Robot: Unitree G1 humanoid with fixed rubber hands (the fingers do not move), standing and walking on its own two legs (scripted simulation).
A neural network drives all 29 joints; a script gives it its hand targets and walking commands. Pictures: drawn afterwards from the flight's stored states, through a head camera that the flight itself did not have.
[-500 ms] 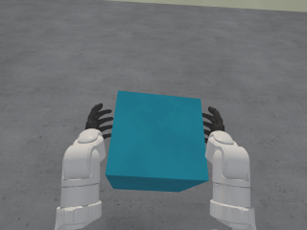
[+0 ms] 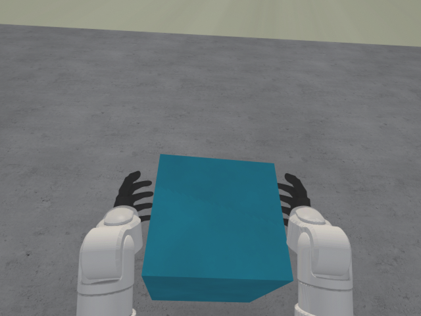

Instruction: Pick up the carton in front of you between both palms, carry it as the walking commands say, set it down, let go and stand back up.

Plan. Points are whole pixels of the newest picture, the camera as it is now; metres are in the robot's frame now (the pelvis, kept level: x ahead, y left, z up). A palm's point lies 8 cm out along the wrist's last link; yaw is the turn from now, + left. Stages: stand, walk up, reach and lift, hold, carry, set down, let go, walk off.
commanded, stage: carry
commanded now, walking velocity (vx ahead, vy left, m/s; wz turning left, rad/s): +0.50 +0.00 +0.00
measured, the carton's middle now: (209, 235) +0.29 +0.01 +0.01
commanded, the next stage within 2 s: none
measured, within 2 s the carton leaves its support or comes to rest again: neither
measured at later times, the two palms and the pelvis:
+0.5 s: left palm (157, 111) +0.56 +0.14 +0.11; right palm (272, 112) +0.57 -0.14 +0.12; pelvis +0.31 +0.00 +0.00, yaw +1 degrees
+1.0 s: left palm (170, 57) +0.90 +0.15 +0.11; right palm (254, 58) +0.91 -0.14 +0.12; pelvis +0.64 +0.00 +0.00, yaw +0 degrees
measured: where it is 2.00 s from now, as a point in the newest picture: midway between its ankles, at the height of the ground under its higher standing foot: (204, 161)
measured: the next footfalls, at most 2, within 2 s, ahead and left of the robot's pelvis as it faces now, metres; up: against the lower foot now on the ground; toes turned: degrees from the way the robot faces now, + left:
right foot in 0.02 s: +0.19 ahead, -0.11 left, +0.00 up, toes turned -10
left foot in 0.54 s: +0.52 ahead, +0.12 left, +0.00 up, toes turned +10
